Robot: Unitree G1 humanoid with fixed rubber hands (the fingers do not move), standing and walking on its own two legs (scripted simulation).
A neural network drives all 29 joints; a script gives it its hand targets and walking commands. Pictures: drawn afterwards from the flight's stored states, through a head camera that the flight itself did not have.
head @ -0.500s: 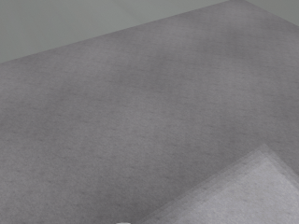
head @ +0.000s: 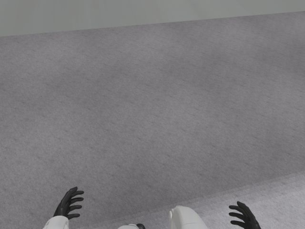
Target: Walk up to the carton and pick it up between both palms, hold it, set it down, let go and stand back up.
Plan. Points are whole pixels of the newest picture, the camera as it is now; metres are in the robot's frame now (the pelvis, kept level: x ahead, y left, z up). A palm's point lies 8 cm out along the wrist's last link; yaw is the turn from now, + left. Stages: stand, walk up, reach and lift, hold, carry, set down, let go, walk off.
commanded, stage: walk up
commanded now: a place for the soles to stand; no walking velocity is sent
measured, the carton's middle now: out of the picture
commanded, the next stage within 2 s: none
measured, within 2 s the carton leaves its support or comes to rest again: neither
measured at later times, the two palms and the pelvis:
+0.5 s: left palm out of the picture -0.01 +0.30 -0.05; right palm out of the picture +0.09 -0.20 -0.12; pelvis -0.11 +0.03 +0.01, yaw +18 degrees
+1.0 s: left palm out of the picture -0.28 +0.41 -0.10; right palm out of the picture +0.08 +0.04 -0.08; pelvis -0.21 +0.13 +0.00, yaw +46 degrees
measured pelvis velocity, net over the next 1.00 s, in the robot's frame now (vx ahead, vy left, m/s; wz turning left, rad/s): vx -0.21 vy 0.13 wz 0.81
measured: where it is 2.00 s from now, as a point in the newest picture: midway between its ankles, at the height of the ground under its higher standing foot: outside the picture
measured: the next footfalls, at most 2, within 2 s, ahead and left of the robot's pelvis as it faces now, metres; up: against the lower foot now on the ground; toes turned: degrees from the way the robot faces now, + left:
right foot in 0.24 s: +0.00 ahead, -0.06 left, +0.00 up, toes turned +5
left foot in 0.72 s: -0.19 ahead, +0.23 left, +0.00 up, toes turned +36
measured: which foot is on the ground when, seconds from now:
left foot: down 0.00-0.26, up 0.28-0.70, down 0.72-1.00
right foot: up 0.00-0.22, down 0.24-0.74, up 0.76-1.00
